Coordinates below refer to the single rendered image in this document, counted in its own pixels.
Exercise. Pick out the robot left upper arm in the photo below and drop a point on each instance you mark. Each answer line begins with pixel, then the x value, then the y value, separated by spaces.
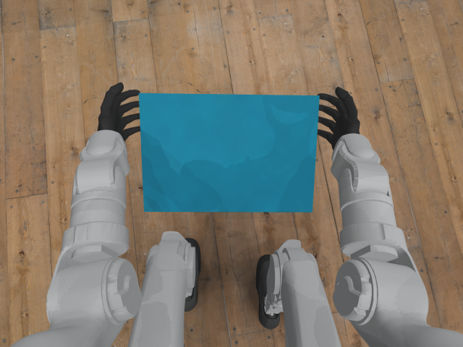
pixel 88 305

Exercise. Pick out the right robot forearm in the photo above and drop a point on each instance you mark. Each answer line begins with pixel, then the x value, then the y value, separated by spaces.
pixel 366 205

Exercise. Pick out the left robot forearm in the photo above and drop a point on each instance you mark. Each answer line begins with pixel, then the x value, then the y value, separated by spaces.
pixel 97 224

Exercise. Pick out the carton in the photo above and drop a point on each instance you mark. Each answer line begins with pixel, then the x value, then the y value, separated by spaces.
pixel 228 153

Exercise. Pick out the robot right foot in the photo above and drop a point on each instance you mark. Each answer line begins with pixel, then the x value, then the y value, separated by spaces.
pixel 269 321

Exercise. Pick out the robot right upper arm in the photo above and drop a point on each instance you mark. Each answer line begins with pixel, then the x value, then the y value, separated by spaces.
pixel 387 305

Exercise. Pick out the left robot hand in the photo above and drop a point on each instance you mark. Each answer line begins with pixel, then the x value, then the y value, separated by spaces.
pixel 112 112

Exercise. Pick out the left robot thigh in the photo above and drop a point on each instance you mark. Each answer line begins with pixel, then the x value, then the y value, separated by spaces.
pixel 169 275

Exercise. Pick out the right robot hand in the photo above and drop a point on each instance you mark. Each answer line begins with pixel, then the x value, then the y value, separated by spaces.
pixel 346 121

